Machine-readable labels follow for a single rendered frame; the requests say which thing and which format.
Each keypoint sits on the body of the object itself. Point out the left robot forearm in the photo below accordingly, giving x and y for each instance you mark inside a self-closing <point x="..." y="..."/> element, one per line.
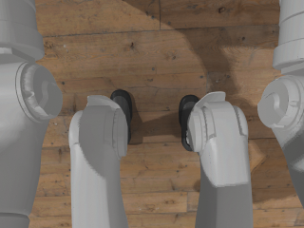
<point x="20" y="40"/>

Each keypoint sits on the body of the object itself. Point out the right robot forearm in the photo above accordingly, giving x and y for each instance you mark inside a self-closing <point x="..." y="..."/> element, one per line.
<point x="288" y="56"/>

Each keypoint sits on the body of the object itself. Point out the robot right upper arm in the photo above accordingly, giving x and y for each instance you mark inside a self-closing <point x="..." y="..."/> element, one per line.
<point x="282" y="108"/>

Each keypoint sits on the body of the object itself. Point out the robot left upper arm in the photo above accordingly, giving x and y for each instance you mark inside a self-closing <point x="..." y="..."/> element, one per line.
<point x="29" y="98"/>

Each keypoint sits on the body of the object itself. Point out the robot right foot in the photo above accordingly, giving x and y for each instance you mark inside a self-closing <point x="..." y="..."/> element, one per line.
<point x="185" y="107"/>

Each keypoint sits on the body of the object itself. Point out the right robot shin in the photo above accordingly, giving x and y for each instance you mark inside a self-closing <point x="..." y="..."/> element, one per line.
<point x="219" y="96"/>

